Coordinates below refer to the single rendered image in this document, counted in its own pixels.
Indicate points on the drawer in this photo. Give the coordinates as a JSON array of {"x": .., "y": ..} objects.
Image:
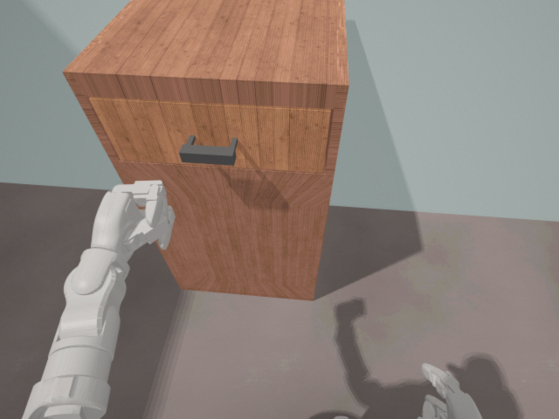
[{"x": 269, "y": 137}]

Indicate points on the left robot forearm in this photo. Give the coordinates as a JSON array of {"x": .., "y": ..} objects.
[{"x": 74, "y": 383}]

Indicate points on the robot right hand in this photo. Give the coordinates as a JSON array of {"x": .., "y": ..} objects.
[{"x": 459, "y": 405}]

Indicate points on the cabinet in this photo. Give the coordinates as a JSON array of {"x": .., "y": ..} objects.
[{"x": 246, "y": 231}]

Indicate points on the robot left hand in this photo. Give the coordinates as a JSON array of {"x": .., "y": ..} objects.
[{"x": 120, "y": 226}]

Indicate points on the handle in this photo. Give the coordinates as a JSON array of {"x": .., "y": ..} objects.
[{"x": 208, "y": 154}]

